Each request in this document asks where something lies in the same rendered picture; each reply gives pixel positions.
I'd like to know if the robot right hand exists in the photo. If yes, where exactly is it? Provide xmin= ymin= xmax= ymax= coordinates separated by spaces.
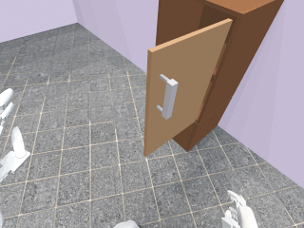
xmin=221 ymin=190 xmax=258 ymax=228

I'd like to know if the cupboard door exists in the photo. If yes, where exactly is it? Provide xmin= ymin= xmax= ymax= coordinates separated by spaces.
xmin=143 ymin=18 xmax=233 ymax=157

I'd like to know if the handle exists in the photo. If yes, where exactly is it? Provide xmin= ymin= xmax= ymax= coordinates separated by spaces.
xmin=156 ymin=74 xmax=179 ymax=120

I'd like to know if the robot left hand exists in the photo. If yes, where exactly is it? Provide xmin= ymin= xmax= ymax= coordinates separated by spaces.
xmin=0 ymin=88 xmax=30 ymax=184

